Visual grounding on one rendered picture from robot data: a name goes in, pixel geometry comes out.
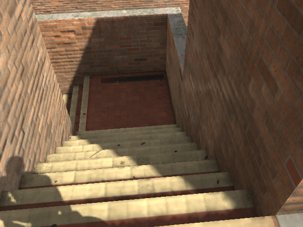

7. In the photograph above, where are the stairs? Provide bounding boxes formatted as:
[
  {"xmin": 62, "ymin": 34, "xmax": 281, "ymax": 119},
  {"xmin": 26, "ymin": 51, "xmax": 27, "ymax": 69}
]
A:
[
  {"xmin": 62, "ymin": 84, "xmax": 83, "ymax": 132},
  {"xmin": 0, "ymin": 124, "xmax": 258, "ymax": 227}
]

